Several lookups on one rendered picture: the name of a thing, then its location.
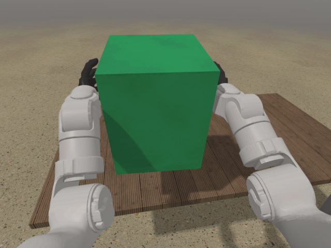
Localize right robot hand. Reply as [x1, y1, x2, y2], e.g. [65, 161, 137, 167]
[214, 61, 228, 85]

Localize right robot upper arm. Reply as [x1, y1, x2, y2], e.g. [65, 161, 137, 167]
[246, 164, 331, 248]

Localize left robot upper arm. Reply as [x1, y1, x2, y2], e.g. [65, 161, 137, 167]
[17, 183, 115, 248]

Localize carton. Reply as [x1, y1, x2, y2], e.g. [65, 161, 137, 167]
[95, 34, 220, 175]

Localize robot right forearm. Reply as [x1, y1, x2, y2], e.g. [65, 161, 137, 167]
[213, 83, 316, 204]

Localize left robot hand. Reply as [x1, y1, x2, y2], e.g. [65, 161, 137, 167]
[78, 58, 100, 100]

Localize table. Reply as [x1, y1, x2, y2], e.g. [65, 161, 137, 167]
[29, 93, 331, 229]

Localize robot left forearm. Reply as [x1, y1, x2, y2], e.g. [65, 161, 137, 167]
[49, 85, 104, 225]

